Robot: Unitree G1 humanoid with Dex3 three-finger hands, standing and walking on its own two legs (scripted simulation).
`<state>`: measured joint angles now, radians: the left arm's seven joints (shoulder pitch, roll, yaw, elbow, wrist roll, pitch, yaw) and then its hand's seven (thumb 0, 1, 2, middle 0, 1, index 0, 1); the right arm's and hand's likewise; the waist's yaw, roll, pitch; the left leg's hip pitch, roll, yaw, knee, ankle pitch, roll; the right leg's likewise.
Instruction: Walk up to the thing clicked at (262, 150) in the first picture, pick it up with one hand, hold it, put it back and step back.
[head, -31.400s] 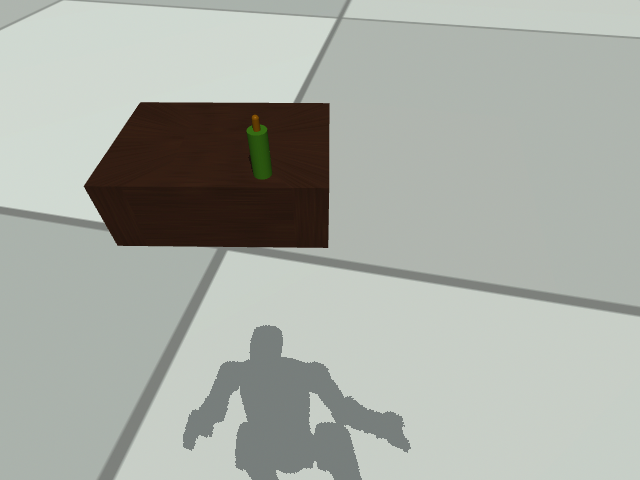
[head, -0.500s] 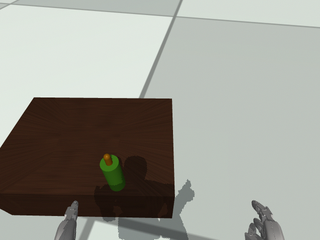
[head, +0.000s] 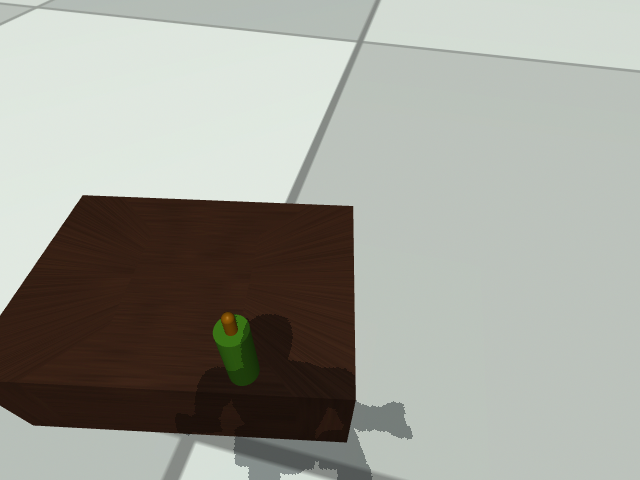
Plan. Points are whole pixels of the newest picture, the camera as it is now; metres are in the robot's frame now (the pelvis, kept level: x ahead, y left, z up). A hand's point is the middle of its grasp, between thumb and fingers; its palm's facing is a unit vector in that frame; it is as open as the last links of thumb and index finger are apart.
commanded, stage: stand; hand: left
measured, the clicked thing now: (236, 346) +0.44 +0.20 -0.29
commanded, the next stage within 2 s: none
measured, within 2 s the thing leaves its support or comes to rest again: neither
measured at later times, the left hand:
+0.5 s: hand out of the picture +0.03 +0.26 -0.13, palm faces +0.00 -0.94 -0.34, open 7.4 cm
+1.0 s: hand out of the picture +0.04 +0.25 -0.13, palm faces -0.02 -0.94 -0.33, open 7.4 cm
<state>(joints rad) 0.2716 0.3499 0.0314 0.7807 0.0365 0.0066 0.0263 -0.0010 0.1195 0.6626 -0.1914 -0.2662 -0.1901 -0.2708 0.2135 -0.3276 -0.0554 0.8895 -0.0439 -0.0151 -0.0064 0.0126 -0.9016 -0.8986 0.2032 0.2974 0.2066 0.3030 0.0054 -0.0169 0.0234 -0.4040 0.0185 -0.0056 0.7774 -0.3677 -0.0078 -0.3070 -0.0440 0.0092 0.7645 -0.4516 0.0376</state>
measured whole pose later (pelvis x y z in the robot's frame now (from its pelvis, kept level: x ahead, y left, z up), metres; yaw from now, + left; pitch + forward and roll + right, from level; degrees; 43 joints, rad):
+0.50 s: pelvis -0.02 +0.01 +0.03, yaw +0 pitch -4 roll +0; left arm 0.19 0.34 0.01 1.09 0.02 -0.01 0.01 0.01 0.90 0.90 -0.21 -0.30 -0.20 -0.30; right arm 0.14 -0.31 -0.03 1.10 -0.02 -0.01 0.00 0.01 -0.90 -0.90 0.20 0.30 0.21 0.30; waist 0.00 0.00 0.05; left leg -0.20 0.01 0.00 0.44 -0.17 0.00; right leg -0.10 -0.05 0.00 0.42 -0.25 0.05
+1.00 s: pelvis -0.01 +0.00 +0.04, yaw +0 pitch -3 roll +0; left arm 0.15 0.33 0.01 1.14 0.01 -0.01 0.01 0.01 0.90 0.90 -0.21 -0.30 -0.20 -0.30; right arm 0.14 -0.33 -0.02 1.15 -0.01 0.00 0.00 0.01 -0.90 -0.90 0.20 0.30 0.21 0.30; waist -0.01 0.00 0.06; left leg -0.17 0.02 -0.01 0.38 -0.15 -0.02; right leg -0.08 -0.04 0.00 0.36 -0.23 0.04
